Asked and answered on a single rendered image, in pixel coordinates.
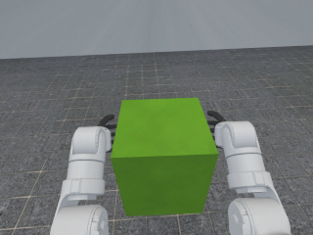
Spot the right robot upper arm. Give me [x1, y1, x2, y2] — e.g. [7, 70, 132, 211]
[228, 197, 291, 235]

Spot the robot right forearm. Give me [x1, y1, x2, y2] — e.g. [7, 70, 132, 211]
[214, 120, 291, 232]

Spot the left robot hand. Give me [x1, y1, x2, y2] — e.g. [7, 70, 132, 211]
[97, 115, 117, 153]

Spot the robot left forearm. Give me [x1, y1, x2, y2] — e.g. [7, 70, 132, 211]
[50, 126, 112, 235]

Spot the carton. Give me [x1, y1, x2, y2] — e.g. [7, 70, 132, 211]
[111, 97, 219, 216]

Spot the left robot upper arm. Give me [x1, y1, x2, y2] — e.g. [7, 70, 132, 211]
[51, 204, 109, 235]

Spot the right robot hand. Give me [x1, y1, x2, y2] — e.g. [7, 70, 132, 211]
[207, 111, 226, 149]

